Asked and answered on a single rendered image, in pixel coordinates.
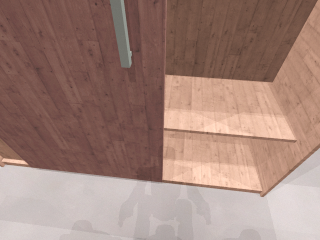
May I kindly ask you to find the wardrobe door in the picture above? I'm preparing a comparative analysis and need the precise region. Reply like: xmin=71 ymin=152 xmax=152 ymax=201
xmin=0 ymin=0 xmax=167 ymax=182
xmin=0 ymin=138 xmax=24 ymax=161

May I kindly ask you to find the handle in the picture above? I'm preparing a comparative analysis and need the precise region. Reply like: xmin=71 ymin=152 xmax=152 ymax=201
xmin=110 ymin=0 xmax=132 ymax=68

